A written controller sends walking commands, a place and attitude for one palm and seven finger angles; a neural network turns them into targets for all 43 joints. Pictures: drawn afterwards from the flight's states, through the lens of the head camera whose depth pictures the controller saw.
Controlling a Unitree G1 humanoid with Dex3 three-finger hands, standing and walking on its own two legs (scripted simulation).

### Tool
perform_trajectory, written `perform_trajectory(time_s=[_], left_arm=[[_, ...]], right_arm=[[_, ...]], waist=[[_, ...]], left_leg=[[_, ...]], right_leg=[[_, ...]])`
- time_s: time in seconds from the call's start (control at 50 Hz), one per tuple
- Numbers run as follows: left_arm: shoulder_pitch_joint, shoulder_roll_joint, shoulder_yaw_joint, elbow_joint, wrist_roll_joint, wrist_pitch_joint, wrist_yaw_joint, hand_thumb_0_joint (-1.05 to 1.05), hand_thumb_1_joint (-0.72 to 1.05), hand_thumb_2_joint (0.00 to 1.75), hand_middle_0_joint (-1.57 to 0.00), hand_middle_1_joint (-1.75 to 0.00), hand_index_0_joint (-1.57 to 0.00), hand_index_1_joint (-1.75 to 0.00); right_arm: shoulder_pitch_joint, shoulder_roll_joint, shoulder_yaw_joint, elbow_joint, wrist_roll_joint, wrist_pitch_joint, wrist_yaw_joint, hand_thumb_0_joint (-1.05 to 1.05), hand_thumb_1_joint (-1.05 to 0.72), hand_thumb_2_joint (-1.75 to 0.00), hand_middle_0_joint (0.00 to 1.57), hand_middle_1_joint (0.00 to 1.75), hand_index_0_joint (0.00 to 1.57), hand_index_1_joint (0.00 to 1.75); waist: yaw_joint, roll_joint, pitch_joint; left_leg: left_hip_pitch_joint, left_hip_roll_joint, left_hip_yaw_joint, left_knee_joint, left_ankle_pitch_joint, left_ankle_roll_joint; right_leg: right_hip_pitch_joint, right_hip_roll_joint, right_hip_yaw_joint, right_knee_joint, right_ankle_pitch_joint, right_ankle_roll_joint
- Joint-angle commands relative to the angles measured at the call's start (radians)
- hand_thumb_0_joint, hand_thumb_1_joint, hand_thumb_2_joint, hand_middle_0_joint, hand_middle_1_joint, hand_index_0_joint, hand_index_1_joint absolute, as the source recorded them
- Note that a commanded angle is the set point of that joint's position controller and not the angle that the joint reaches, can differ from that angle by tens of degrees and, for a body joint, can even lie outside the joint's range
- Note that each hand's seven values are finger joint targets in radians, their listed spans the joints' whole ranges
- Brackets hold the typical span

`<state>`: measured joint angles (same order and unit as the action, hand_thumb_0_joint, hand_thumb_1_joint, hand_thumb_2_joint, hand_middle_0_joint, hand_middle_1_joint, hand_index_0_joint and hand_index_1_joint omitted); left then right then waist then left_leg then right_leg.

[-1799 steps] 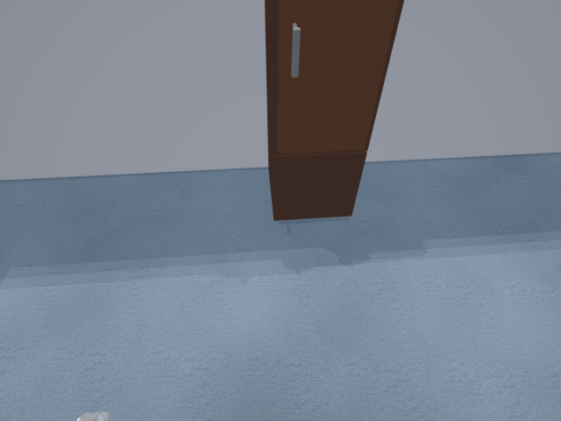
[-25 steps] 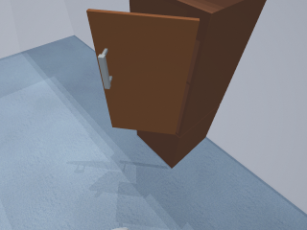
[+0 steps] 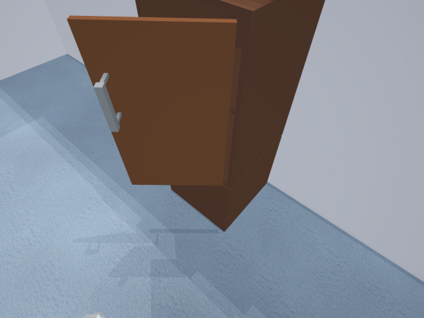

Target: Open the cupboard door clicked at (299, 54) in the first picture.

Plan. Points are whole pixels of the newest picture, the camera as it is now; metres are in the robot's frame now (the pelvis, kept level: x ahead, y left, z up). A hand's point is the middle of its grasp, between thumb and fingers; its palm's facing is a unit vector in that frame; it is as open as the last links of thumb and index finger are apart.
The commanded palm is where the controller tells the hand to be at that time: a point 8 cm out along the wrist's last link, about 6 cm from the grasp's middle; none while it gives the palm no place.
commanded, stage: come to a stop and stand still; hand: left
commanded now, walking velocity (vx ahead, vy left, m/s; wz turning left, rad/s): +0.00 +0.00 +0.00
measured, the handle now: (110, 103) +0.58 +0.28 +0.07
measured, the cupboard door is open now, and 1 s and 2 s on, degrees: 40 40 40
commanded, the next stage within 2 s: look again from close up in 0.42 s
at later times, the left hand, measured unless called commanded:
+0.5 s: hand out of the picture +0.01 +0.14 -0.16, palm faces +0.04 -0.98 -0.20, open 7.3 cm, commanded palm none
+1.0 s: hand out of the picture +0.08 +0.22 -0.14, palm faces +0.03 -0.95 -0.31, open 7.4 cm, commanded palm none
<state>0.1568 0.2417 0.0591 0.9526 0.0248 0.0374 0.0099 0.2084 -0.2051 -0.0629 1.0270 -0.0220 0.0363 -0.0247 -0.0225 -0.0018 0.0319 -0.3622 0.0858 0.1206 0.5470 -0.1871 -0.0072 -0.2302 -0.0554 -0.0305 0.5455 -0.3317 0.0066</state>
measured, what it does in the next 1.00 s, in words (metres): stands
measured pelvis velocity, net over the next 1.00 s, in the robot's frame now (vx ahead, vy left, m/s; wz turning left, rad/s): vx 0.00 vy -0.01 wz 0.01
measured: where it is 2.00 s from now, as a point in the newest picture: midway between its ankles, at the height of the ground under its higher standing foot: outside the picture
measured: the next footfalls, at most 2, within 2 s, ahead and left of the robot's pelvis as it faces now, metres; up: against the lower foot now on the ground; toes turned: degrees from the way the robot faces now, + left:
right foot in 1.72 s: +0.08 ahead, -0.05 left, +0.00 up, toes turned -2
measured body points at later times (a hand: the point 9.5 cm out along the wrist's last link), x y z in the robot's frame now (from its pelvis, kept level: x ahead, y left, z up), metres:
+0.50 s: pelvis +0.01 -0.03 +0.01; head +0.02 -0.04 +0.46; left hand +0.01 +0.19 -0.15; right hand +0.00 -0.24 -0.15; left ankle +0.03 +0.11 -0.73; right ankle -0.02 -0.14 -0.73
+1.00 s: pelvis +0.00 -0.01 +0.01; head -0.03 -0.01 +0.46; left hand +0.07 +0.27 -0.12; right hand +0.12 -0.29 -0.11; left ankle +0.03 +0.11 -0.73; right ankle -0.02 -0.14 -0.73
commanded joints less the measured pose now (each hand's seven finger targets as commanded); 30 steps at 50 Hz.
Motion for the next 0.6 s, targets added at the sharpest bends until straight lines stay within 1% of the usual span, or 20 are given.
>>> perform_trajectory(time_s=[0.0, 0.02, 0.04, 0.06, 0.08, 0.1, 0.12, 0.14, 0.16, 0.2, 0.22, 0.26, 0.3, 0.34, 0.48, 0.5, 0.52, 0.54, 0.56, 0.58], left_arm=[[0.035, 0.153, 0.010, -0.024, 0.003, -0.022, 0.014, 0.00, 0.90, 0.90, -0.20, -0.30, -0.20, -0.30], [-0.002, 0.132, 0.004, -0.015, 0.003, -0.031, 0.019, 0.00, 0.90, 0.90, -0.20, -0.30, -0.20, -0.30], [-0.017, 0.107, -0.003, -0.007, -0.003, -0.036, 0.019, 0.00, 0.90, 0.90, -0.20, -0.30, -0.20, -0.30], [-0.018, 0.095, -0.009, 0.005, -0.006, -0.040, 0.019, 0.00, 0.90, 0.90, -0.20, -0.30, -0.20, -0.30], [-0.010, 0.085, -0.013, 0.016, -0.010, -0.043, 0.018, 0.00, 0.90, 0.90, -0.20, -0.30, -0.20, -0.30], [0.004, 0.075, -0.016, 0.031, -0.014, -0.043, 0.018, 0.00, 0.90, 0.90, -0.20, -0.30, -0.20, -0.30], [0.032, 0.057, -0.023, 0.041, -0.022, -0.043, 0.015, 0.00, 0.90, 0.90, -0.20, -0.30, -0.20, -0.30], [0.050, 0.042, -0.026, 0.047, -0.025, -0.039, 0.015, 0.00, 0.90, 0.90, -0.20, -0.30, -0.20, -0.30], [0.054, 0.040, -0.025, 0.056, -0.022, -0.037, 0.016, 0.00, 0.90, 0.90, -0.20, -0.30, -0.20, -0.30], [0.068, 0.037, -0.020, 0.083, -0.022, -0.029, 0.015, 0.00, 0.90, 0.90, -0.20, -0.30, -0.20, -0.30], [0.074, 0.039, -0.020, 0.092, -0.022, -0.030, 0.013, 0.00, 0.90, 0.90, -0.20, -0.30, -0.20, -0.30], [0.086, 0.039, -0.021, 0.105, -0.024, -0.037, 0.013, 0.00, 0.90, 0.90, -0.20, -0.30, -0.20, -0.30], [0.093, 0.033, -0.023, 0.115, -0.023, -0.041, 0.015, 0.00, 0.90, 0.90, -0.20, -0.30, -0.20, -0.30], [0.094, 0.031, -0.024, 0.119, -0.023, -0.044, 0.016, 0.00, 0.90, 0.90, -0.20, -0.30, -0.20, -0.30], [0.146, 0.006, -0.027, 0.148, -0.022, -0.052, 0.020, 0.00, 0.90, 0.90, -0.20, -0.30, -0.20, -0.30], [0.135, 0.199, -0.035, 0.059, -0.003, -0.075, 0.023, 0.00, 0.90, 0.90, -0.20, -0.30, -0.20, -0.30], [0.131, 0.124, -0.008, 0.055, -0.006, -0.083, 0.029, 0.00, 0.90, 0.90, -0.20, -0.30, -0.20, -0.30], [0.136, 0.137, -0.009, 0.042, -0.004, -0.090, 0.027, 0.00, 0.90, 0.90, -0.20, -0.30, -0.20, -0.30], [0.149, 0.120, -0.006, 0.037, -0.003, -0.092, 0.027, 0.00, 0.90, 0.90, -0.20, -0.30, -0.20, -0.30], [0.154, 0.118, -0.004, 0.034, -0.004, -0.093, 0.028, 0.00, 0.90, 0.90, -0.20, -0.30, -0.20, -0.30]], right_arm=[[-0.001, -0.046, -0.006, -0.079, 0.006, 0.000, 0.017, 0.00, -0.90, -0.90, 0.20, 0.30, 0.20, 0.30], [0.009, -0.038, -0.003, -0.062, 0.000, 0.003, 0.015, 0.00, -0.90, -0.90, 0.20, 0.30, 0.20, 0.30], [0.042, -0.047, 0.000, -0.040, 0.000, 0.001, 0.012, 0.00, -0.90, -0.90, 0.20, 0.30, 0.20, 0.30], [0.071, -0.045, 0.003, -0.019, 0.002, -0.002, 0.010, 0.00, -0.90, -0.90, 0.20, 0.30, 0.20, 0.30], [0.090, -0.042, 0.006, -0.004, 0.003, -0.007, 0.007, 0.00, -0.90, -0.90, 0.20, 0.30, 0.20, 0.30], [0.109, -0.038, 0.013, 0.014, 0.004, -0.016, 0.007, 0.00, -0.90, -0.90, 0.20, 0.30, 0.20, 0.30], [0.111, -0.056, 0.018, 0.028, 0.001, -0.028, 0.004, 0.00, -0.90, -0.90, 0.20, 0.30, 0.20, 0.30], [0.098, -0.079, 0.019, 0.033, -0.001, -0.034, -0.001, 0.00, -0.90, -0.90, 0.20, 0.30, 0.20, 0.30], [0.091, -0.089, 0.021, 0.041, 0.000, -0.035, -0.004, 0.00, -0.90, -0.90, 0.20, 0.30, 0.20, 0.30], [0.082, -0.066, 0.025, 0.061, 0.001, -0.036, -0.005, 0.00, -0.90, -0.90, 0.20, 0.30, 0.20, 0.30], [0.088, -0.063, 0.024, 0.067, 0.001, -0.036, -0.005, 0.00, -0.90, -0.90, 0.20, 0.30, 0.20, 0.30], [0.101, -0.056, 0.026, 0.075, 0.002, -0.039, -0.007, 0.00, -0.90, -0.90, 0.20, 0.30, 0.20, 0.30], [0.113, -0.044, 0.026, 0.083, 0.004, -0.038, -0.009, 0.00, -0.90, -0.90, 0.20, 0.30, 0.20, 0.30], [0.122, -0.040, 0.025, 0.090, 0.003, -0.036, -0.008, 0.00, -0.90, -0.90, 0.20, 0.30, 0.20, 0.30], [0.119, -0.029, 0.031, 0.100, 0.005, -0.041, -0.013, 0.00, -0.90, -0.90, 0.20, 0.30, 0.20, 0.30], [0.052, -0.165, 0.018, -0.030, 0.002, -0.045, 0.007, 0.00, -0.90, -0.90, 0.20, 0.30, 0.20, 0.30], [0.048, -0.153, 0.002, -0.050, -0.008, -0.068, -0.002, 0.00, -0.90, -0.90, 0.20, 0.30, 0.20, 0.30], [0.064, -0.136, 0.000, -0.059, -0.005, -0.076, -0.009, 0.00, -0.90, -0.90, 0.20, 0.30, 0.20, 0.30], [0.069, -0.126, 0.000, -0.067, -0.002, -0.079, -0.011, 0.00, -0.90, -0.90, 0.20, 0.30, 0.20, 0.30], [0.073, -0.123, 0.000, -0.072, -0.002, -0.080, -0.012, 0.00, -0.90, -0.90, 0.20, 0.30, 0.20, 0.30]], waist=[[0.015, -0.163, -0.007], [-0.004, -0.231, 0.003], [-0.014, -0.247, -0.001], [-0.021, -0.236, -0.011], [-0.023, -0.191, -0.018], [-0.022, -0.113, -0.026], [-0.007, 0.001, -0.024], [0.013, 0.049, -0.004], [0.019, 0.015, 0.017], [0.027, 0.076, 0.058], [0.025, 0.084, 0.044], [0.023, 0.043, 0.009], [0.019, -0.019, 0.014], [0.012, -0.031, 0.014], [0.013, -0.026, 0.017], [-0.005, 0.002, 0.146], [0.006, 0.116, -0.008], [0.002, 0.091, -0.103], [0.004, 0.020, -0.126], [0.007, -0.053, -0.114]], left_leg=[[0.026, -0.040, -0.065, 0.153, -0.284, -0.019], [0.014, -0.045, -0.081, 0.175, -0.241, -0.014], [0.029, -0.041, -0.087, 0.165, -0.205, -0.015], [0.061, -0.043, -0.081, 0.130, -0.174, -0.019], [0.104, -0.042, -0.082, 0.051, -0.117, -0.022], [0.155, -0.030, -0.096, -0.051, 0.027, -0.016], [0.185, 0.014, -0.146, -0.114, 0.168, 0.000], [0.143, 0.057, -0.185, -0.154, 0.158, 0.015], [0.111, 0.059, -0.185, -0.166, 0.105, 0.013], [0.085, 0.037, -0.178, -0.199, 0.039, 0.011], [0.085, 0.032, -0.171, -0.209, 0.017, 0.009], [0.124, 0.023, -0.151, -0.197, 0.030, 0.005], [0.156, 0.018, -0.138, -0.190, 0.040, 0.003], [0.167, 0.014, -0.133, -0.186, 0.042, 0.002], [0.202, 0.020, -0.125, -0.183, 0.095, 0.005], [0.160, -0.013, -0.165, -0.157, 0.006, 0.001], [0.159, 0.011, -0.146, -0.095, 0.027, 0.015], [0.170, 0.008, -0.161, -0.050, 0.104, 0.024], [0.159, 0.005, -0.149, -0.033, 0.128, 0.027], [0.137, -0.002, -0.138, -0.031, 0.132, 0.029]], right_leg=[[-0.119, -0.279, 0.250, -0.354, -0.024, -0.159], [-0.095, -0.220, 0.214, -0.309, 0.114, -0.146], [-0.060, -0.195, 0.160, -0.264, 0.241, -0.139], [-0.038, -0.176, 0.119, -0.229, 0.318, -0.130], [-0.027, -0.162, 0.103, -0.193, 0.354, -0.117], [-0.028, -0.133, 0.081, -0.154, 0.326, -0.089], [-0.031, -0.088, 0.064, -0.119, 0.289, -0.052], [-0.002, -0.054, 0.057, -0.139, 0.191, -0.030], [0.022, -0.041, 0.068, -0.177, 0.136, -0.026], [0.028, -0.039, 0.065, -0.194, 0.082, -0.033], [0.040, -0.043, 0.068, -0.198, 0.083, -0.032], [0.054, -0.051, 0.074, -0.214, 0.110, -0.036], [0.040, -0.053, 0.071, -0.239, 0.107, -0.039], [0.029, -0.056, 0.077, -0.247, 0.098, -0.040], [0.029, -0.054, 0.072, -0.242, 0.175, -0.040], [-0.068, -0.038, 0.073, -0.236, 0.043, -0.047], [-0.036, -0.072, 0.109, -0.166, 0.069, -0.052], [0.020, -0.072, 0.112, -0.154, 0.174, -0.065], [0.047, -0.079, 0.119, -0.150, 0.263, -0.071], [0.070, -0.085, 0.112, -0.136, 0.365, -0.077]])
